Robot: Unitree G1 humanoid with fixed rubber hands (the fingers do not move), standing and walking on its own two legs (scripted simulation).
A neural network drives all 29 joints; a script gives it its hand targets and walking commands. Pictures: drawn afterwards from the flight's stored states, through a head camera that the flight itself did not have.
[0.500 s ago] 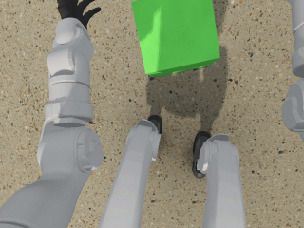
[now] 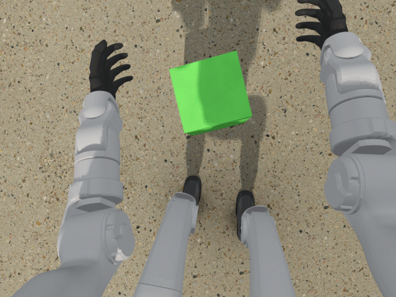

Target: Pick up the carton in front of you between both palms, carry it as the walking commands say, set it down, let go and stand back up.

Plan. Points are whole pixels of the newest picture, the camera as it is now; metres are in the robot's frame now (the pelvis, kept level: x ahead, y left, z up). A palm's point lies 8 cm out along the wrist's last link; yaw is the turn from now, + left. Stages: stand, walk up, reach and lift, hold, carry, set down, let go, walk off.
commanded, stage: let go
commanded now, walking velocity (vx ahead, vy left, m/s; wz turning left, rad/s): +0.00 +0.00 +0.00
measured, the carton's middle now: (211, 99) +0.51 +0.08 -0.54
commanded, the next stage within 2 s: stand in 1.34 s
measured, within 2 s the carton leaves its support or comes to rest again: neither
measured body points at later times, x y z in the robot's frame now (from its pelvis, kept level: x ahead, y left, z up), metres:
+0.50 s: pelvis +0.06 +0.02 +0.09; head +0.21 +0.02 +0.51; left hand +0.29 +0.27 +0.00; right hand +0.39 -0.16 -0.02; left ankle +0.08 +0.13 -0.63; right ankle +0.05 -0.11 -0.63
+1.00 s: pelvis +0.09 -0.01 +0.12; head +0.11 +0.00 +0.56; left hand +0.26 +0.23 +0.04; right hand +0.27 -0.24 +0.04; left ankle +0.08 +0.12 -0.63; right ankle +0.05 -0.11 -0.63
